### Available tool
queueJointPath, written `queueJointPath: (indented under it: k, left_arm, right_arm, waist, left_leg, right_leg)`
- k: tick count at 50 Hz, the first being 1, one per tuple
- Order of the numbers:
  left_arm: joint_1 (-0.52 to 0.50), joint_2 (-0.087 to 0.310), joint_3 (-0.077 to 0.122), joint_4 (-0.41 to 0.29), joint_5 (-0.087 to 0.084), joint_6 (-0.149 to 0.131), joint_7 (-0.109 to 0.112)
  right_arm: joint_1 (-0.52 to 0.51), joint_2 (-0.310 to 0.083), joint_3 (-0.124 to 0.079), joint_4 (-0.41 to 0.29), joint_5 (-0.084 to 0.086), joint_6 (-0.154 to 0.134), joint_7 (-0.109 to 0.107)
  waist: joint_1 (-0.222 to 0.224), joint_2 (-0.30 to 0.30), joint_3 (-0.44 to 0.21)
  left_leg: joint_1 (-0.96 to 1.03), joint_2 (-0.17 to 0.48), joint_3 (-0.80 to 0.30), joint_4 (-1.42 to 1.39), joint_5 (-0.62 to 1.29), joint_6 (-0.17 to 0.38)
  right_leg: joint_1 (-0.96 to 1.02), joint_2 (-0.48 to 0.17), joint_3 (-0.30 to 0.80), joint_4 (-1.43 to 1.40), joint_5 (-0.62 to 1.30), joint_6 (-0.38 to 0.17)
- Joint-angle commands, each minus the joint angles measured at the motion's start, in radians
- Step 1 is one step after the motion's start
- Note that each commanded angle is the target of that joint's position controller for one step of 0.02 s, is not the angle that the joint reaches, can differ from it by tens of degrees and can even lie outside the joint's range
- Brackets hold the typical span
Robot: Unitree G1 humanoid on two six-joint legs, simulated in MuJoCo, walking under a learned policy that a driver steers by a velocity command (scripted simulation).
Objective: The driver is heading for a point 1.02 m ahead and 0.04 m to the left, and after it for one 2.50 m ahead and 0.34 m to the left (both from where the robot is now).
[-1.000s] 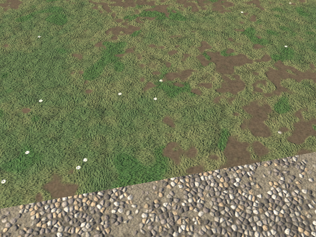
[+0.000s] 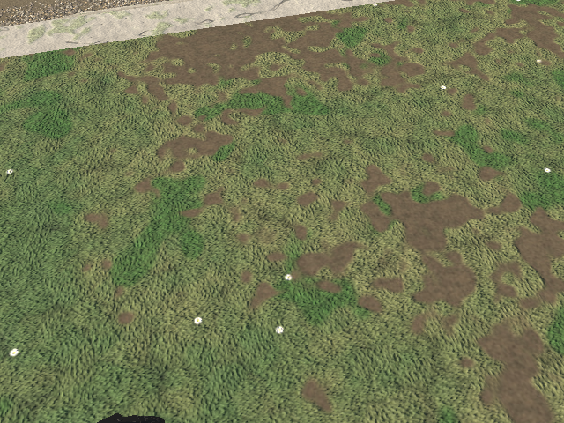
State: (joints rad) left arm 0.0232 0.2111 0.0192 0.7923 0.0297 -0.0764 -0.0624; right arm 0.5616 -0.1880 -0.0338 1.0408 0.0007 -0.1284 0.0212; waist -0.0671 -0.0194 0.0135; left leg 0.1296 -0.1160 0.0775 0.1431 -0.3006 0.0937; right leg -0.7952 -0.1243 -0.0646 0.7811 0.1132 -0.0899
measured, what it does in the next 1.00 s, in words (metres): walks ahead: right foot, then left foot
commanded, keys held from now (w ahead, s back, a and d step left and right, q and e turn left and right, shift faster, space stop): w+shift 1.00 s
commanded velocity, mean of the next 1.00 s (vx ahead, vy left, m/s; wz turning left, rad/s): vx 1.00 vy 0.00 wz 0.00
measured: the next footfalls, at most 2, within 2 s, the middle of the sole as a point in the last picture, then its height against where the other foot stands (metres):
right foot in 0.14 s outside the picture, level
left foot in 0.60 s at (241, 303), level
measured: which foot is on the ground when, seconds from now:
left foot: down 0.00-0.16, up 0.18-0.58, down 0.60-1.00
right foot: up 0.00-0.12, down 0.14-0.62, up 0.64-1.00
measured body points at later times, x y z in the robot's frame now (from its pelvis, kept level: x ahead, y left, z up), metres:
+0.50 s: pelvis +0.48 -0.01 +0.00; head +0.52 -0.01 +0.44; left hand +0.37 +0.23 -0.14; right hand +0.73 -0.21 -0.08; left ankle +0.73 +0.13 -0.68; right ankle +0.32 -0.08 -0.73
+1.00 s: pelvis +0.98 +0.02 -0.01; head +1.02 +0.02 +0.44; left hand +1.24 +0.22 -0.09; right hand +0.86 -0.22 -0.14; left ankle +0.77 +0.09 -0.73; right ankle +1.22 -0.09 -0.69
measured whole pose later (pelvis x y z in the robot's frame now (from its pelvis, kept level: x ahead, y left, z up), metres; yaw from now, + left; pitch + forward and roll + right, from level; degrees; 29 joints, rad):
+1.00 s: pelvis +0.98 +0.02 -0.01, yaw +0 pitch +2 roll +0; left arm -0.07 0.23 -0.02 0.73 0.03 -0.08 -0.06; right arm 0.56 -0.22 -0.02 1.03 0.00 -0.13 0.01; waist -0.10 -0.01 0.04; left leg 0.28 -0.08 0.04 0.04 -0.34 0.08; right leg -0.70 -0.05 -0.10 0.57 0.12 -0.11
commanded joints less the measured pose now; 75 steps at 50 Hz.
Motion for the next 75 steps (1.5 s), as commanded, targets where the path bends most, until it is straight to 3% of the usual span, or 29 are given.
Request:
queueJointPath:
  k: [1,4,6,7,8,9,10,12,15,19,26,28,30,31,32,33,35,38,42,49,53,54,55,56,58,62,65,72,75]
  left_arm:
    - [-0.127,0.032,-0.009,-0.078,-0.014,-0.01,-0.002]
    - [-0.066,0.09,0.008,-0.072,-0.009,-0.01,0.019]
    - [0.249,0.162,0.041,0.016,-0.012,-0.01,0.045]
    - [0.441,0.205,0.064,0.071,0.002,-0.006,0.063]
    - [0.536,0.288,0.088,0.087,0.031,-0.003,0.078]
    - [0.491,0.279,0.094,0.091,0.029,-0.002,0.056]
    - [0.39,0.206,0.087,0.091,0.012,-0.008,0.043]
    - [0.312,0.097,0.062,0.11,0.013,-0.027,0.036]
    - [0.336,0.057,0.04,0.157,-0.007,-0.05,0.048]
    - [0.394,0.102,0.041,0.169,-0.024,-0.072,0.038]
    - [0.507,0.19,0.042,0.2,-0.03,-0.076,0.054]
    - [0.498,0.235,0.05,0.207,-0.002,-0.051,0.074]
    - [0.423,0.243,0.057,0.191,0.015,-0.026,0.089]
    - [0.467,0.1,0.029,0.153,0.001,-0.033,0.073]
    - [0.583,0.07,0.021,0.132,-0.063,-0.052,0.057]
    - [0.44,0.135,0.028,0.109,-0.05,-0.053,0.069]
    - [0.302,0.113,0.022,0.079,-0.026,-0.049,0.061]
    - [0.298,0.05,0.005,0.054,0.013,-0.006,0.026]
    - [0.054,0.061,-0.012,-0.051,0.017,0.001,0.007]
    - [-0.103,0.106,-0.022,-0.106,-0.004,-0.014,0.012]
    - [0.446,0.236,0.044,0.051,0.007,-0.006,0.066]
    - [0.58,0.32,0.068,0.077,0.02,-0.001,0.081]
    - [0.504,0.333,0.078,0.071,0.031,0.0,0.065]
    - [0.388,0.242,0.075,0.055,0.01,-0.001,0.051]
    - [0.319,0.138,0.053,0.085,0.011,-0.02,0.043]
    - [0.351,0.107,0.034,0.145,-0.019,-0.051,0.053]
    - [0.396,0.125,0.036,0.153,-0.024,-0.065,0.041]
    - [0.495,0.215,0.043,0.185,-0.031,-0.072,0.054]
    - [0.454,0.273,0.057,0.189,0.006,-0.028,0.084]
  right_arm:
    - [-0.013,-0.141,-0.012,-0.056,0.007,-0.026,-0.013]
    - [0.002,-0.203,-0.017,-0.044,-0.019,-0.007,-0.033]
    - [-0.039,-0.248,-0.031,-0.042,-0.045,0.024,-0.053]
    - [-0.088,-0.24,-0.033,-0.056,-0.047,0.03,-0.053]
    - [-0.063,-0.106,-0.007,-0.097,-0.03,0.021,-0.034]
    - [0.026,-0.069,0.0,-0.119,0.029,0.001,-0.014]
    - [-0.118,-0.14,-0.01,-0.149,0.019,-0.003,-0.027]
    - [-0.236,-0.118,-0.005,-0.178,-0.001,-0.001,-0.018]
    - [-0.238,-0.053,0.012,-0.201,-0.045,0.043,0.016]
    - [-0.49,-0.078,0.025,-0.309,-0.05,0.049,0.033]
    - [-0.643,-0.126,0.03,-0.359,-0.029,0.036,0.031]
    - [-0.47,-0.182,0.005,-0.319,-0.031,0.037,0.011]
    - [-0.069,-0.265,-0.038,-0.196,-0.039,0.046,-0.025]
    - [0.016,-0.355,-0.063,-0.178,-0.064,0.048,-0.039]
    - [-0.028,-0.355,-0.072,-0.177,-0.063,0.049,-0.017]
    - [-0.143,-0.274,-0.067,-0.184,-0.045,0.045,-0.004]
    - [-0.216,-0.159,-0.042,-0.163,-0.044,0.026,0.003]
    - [-0.19,-0.103,-0.019,-0.112,-0.023,0.006,-0.008]
    - [-0.126,-0.137,-0.02,-0.093,-0.004,-0.013,0.002]
    - [-0.026,-0.223,-0.023,-0.059,0.002,-0.019,-0.015]
    - [-0.111,-0.272,-0.037,-0.067,-0.041,0.031,-0.048]
    - [-0.103,-0.162,-0.016,-0.098,-0.05,0.026,-0.041]
    - [0.061,-0.077,0.002,-0.127,0.033,0.009,-0.017]
    - [-0.089,-0.17,-0.008,-0.144,0.013,0.007,-0.03]
    - [-0.234,-0.15,-0.004,-0.181,-0.004,0.007,-0.021]
    - [-0.268,-0.075,0.017,-0.224,-0.047,0.06,0.021]
    - [-0.484,-0.099,0.028,-0.309,-0.047,0.057,0.03]
    - [-0.629,-0.139,0.033,-0.362,-0.028,0.041,0.03]
    - [-0.257,-0.228,-0.012,-0.256,-0.031,0.045,-0.007]
  waist:
    - [0.031,0.038,0.16]
    - [0.083,0.119,0.042]
    - [0.235,0.162,-0.128]
    - [0.325,0.143,-0.207]
    - [0.281,-0.059,-0.305]
    - [0.182,-0.254,-0.401]
    - [0.172,-0.095,-0.229]
    - [0.112,0.078,-0.043]
    - [0.024,0.02,0.045]
    - [0.053,0.015,0.154]
    - [0.09,-0.043,0.091]
    - [-0.01,-0.113,-0.04]
    - [-0.198,-0.106,-0.22]
    - [-0.139,0.127,-0.317]
    - [-0.037,0.328,-0.447]
    - [-0.028,0.146,-0.274]
    - [0.02,-0.031,-0.067]
    - [0.104,0.041,0.024]
    - [0.078,0.051,0.134]
    - [0.05,0.082,0.091]
    - [0.325,0.138,-0.204]
    - [0.313,-0.055,-0.302]
    - [0.156,-0.333,-0.432]
    - [0.167,-0.087,-0.269]
    - [0.113,0.085,-0.048]
    - [0.015,-0.012,0.062]
    - [0.051,0.005,0.146]
    - [0.082,-0.037,0.084]
    - [-0.11,-0.111,-0.145]
  left_leg:
    - [-0.199,0.253,-0.068,-0.166,0.688,0.053]
    - [0.048,0.292,-0.04,0.065,1.27,0.025]
    - [0.047,0.316,-0.034,0.471,1.352,0.027]
    - [-0.118,0.285,-0.02,0.759,1.146,0.034]
    - [-0.458,0.159,-0.022,1.164,0.438,0.034]
    - [-0.776,0.018,-0.156,1.414,-0.148,0.023]
    - [-0.881,0.113,-0.182,1.381,-0.029,0.054]
    - [-0.83,0.182,-0.172,1.254,0.061,0.053]
    - [-0.772,0.241,-0.161,1.142,0.058,0.009]
    - [-0.854,0.269,-0.053,0.855,0.259,-0.03]
    - [-0.621,0.116,0.077,0.404,0.448,0.038]
    - [-0.445,0.051,0.057,0.407,0.293,0.064]
    - [-0.03,0.116,-0.026,0.416,0.135,0.102]
    - [0.21,0.374,-0.351,0.427,-0.094,0.142]
    - [0.37,0.533,-0.919,0.193,-0.219,0.253]
    - [0.246,0.461,-0.792,0.139,-0.228,0.21]
    - [-0.069,0.385,-0.515,0.099,-0.023,0.162]
    - [-0.296,0.304,-0.352,0.011,0.019,0.121]
    - [-0.363,0.224,-0.173,-0.085,0.3,0.105]
    - [-0.07,0.261,-0.051,-0.064,1.041,0.035]
    - [-0.142,0.272,-0.026,0.713,1.127,0.025]
    - [-0.366,0.164,-0.027,1.118,0.408,0.039]
    - [-0.761,0.005,-0.163,1.433,-0.184,0.007]
    - [-0.874,0.11,-0.187,1.399,-0.061,0.04]
    - [-0.835,0.172,-0.172,1.266,0.04,0.033]
    - [-0.782,0.248,-0.15,1.094,0.05,-0.016]
    - [-0.844,0.264,-0.06,0.856,0.22,-0.04]
    - [-0.606,0.119,0.067,0.404,0.445,0.031]
    - [-0.243,0.041,0.039,0.405,0.212,0.074]
  right_leg:
    - [0.224,0.071,-0.076,-0.179,0.1,-0.025]
    - [0.318,0.183,-0.109,-0.231,-0.075,-0.061]
    - [0.616,0.215,-0.069,-0.252,-0.208,-0.095]
    - [0.856,0.144,-0.006,-0.258,-0.284,-0.122]
    - [1.124,-0.119,0.329,-0.229,-0.566,-0.178]
    - [1.279,-0.277,0.889,-0.446,-0.717,-0.289]
    - [1.154,-0.211,0.772,-0.513,-0.71,-0.238]
    - [0.847,-0.146,0.518,-0.566,-0.507,-0.186]
    - [0.624,-0.061,0.352,-0.646,-0.451,-0.138]
    - [0.542,0.017,0.169,-0.741,-0.172,-0.124]
    - [0.867,-0.019,0.04,-0.703,0.611,-0.053]
    - [0.955,-0.056,0.036,-0.43,0.885,-0.04]
    - [0.766,-0.025,0.018,0.106,0.671,-0.035]
    - [0.458,0.101,0.021,0.52,-0.088,-0.032]
    - [0.166,0.229,0.161,0.773,-0.581,-0.021]
    - [0.066,0.13,0.174,0.746,-0.458,-0.046]
    - [0.106,0.063,0.158,0.611,-0.362,-0.04]
    - [0.175,0.006,0.148,0.491,-0.363,-0.005]
    - [0.085,-0.017,0.033,0.217,-0.171,0.028]
    - [0.314,0.128,-0.086,-0.234,0.039,-0.038]
    - [0.866,0.142,0.003,-0.238,-0.261,-0.107]
    - [1.064,-0.096,0.262,-0.19,-0.446,-0.12]
    - [1.304,-0.298,0.903,-0.431,-0.635,-0.278]
    - [1.183,-0.225,0.806,-0.505,-0.675,-0.233]
    - [0.861,-0.15,0.522,-0.548,-0.431,-0.188]
    - [0.594,-0.055,0.307,-0.665,-0.381,-0.133]
    - [0.552,0.011,0.175,-0.738,-0.166,-0.128]
    - [0.861,-0.024,0.038,-0.709,0.602,-0.057]
    - [0.91,-0.058,0.017,-0.192,0.855,-0.034]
